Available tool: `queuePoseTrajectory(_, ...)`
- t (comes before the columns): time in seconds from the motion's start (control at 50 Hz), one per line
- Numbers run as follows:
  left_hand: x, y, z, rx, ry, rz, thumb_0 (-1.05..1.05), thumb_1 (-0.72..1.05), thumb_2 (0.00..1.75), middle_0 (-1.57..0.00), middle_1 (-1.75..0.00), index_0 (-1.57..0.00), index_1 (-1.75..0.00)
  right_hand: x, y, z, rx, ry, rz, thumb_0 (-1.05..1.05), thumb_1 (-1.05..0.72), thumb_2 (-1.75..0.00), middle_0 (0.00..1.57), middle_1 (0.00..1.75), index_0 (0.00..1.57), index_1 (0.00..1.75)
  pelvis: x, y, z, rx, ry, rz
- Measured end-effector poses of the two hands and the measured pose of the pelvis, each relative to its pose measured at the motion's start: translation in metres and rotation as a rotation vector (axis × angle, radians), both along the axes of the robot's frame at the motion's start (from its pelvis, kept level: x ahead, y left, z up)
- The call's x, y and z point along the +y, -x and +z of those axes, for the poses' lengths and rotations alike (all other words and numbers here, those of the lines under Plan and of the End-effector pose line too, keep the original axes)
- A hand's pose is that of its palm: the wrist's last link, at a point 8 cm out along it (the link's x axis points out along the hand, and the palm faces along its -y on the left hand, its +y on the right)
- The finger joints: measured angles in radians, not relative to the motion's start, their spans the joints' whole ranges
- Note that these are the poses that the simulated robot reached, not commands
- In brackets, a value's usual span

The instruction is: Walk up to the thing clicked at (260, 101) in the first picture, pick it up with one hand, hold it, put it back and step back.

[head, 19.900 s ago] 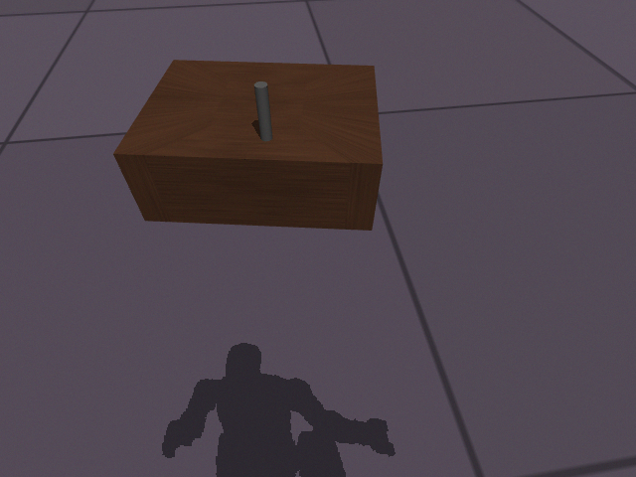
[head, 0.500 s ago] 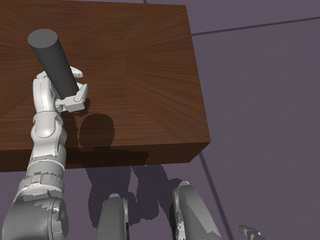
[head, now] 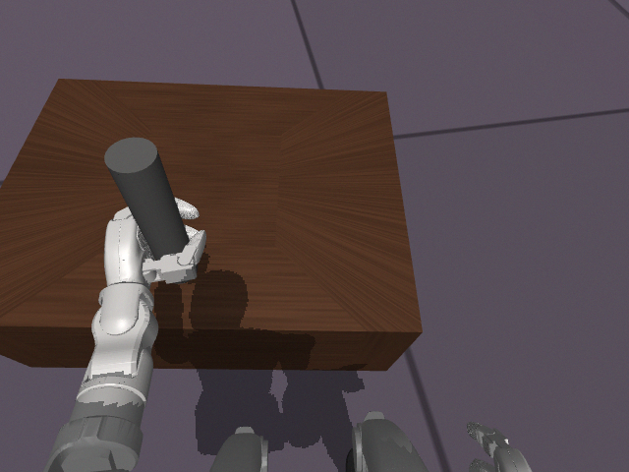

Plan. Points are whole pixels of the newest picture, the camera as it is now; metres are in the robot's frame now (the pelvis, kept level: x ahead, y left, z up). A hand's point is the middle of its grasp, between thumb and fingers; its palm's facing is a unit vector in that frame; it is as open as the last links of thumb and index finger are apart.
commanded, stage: lift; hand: left
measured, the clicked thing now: (161, 223) +0.40 +0.17 +0.07
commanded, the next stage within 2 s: hold in 0.58 s
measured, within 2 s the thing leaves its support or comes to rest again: neither
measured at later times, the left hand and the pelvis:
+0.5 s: hand (166, 240) +0.38 +0.17 +0.07, palm faces +0.11 -0.99 -0.03, open 6.0 cm; pelvis +0.02 +0.00 +0.03, yaw +0 degrees
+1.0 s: hand (161, 248) +0.36 +0.17 +0.08, palm faces +0.11 -0.99 -0.02, open 6.0 cm; pelvis +0.02 +0.00 +0.04, yaw +0 degrees
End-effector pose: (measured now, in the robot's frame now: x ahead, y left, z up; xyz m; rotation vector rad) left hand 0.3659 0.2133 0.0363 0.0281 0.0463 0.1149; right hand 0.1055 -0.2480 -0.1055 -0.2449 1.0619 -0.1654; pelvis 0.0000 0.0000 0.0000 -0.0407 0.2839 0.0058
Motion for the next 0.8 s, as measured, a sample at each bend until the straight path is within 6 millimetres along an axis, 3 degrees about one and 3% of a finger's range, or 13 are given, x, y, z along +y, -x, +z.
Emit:
queuePoseTrajectory(0.44, 0.004, 0.013, 0.031, -0.003, 0.009, -0.001, 0.03, 0.08, 1.12, -0.96, -1.11, -0.98, -1.09, 0.002, -0.019, 0.031, -0.04, -0.01, -0.013, 0.01, -0.91, -0.9, 0.2, 0.3, 0.21, 0.3, -0.001, -0.019, 0.028, -0.08, -0.005, -0.001)
queuePoseTrajectory(0.8, 0.009, 0.026, 0.045, -0.01, 0.012, -0.002, 0.03, 0.08, 1.12, -0.96, -1.11, -0.98, -1.09, 0.006, -0.028, 0.04, -0.07, -0.029, -0.002, 0.01, -0.91, -0.9, 0.2, 0.3, 0.21, 0.3, 0.0, -0.022, 0.038, -0.122, -0.011, -0.002)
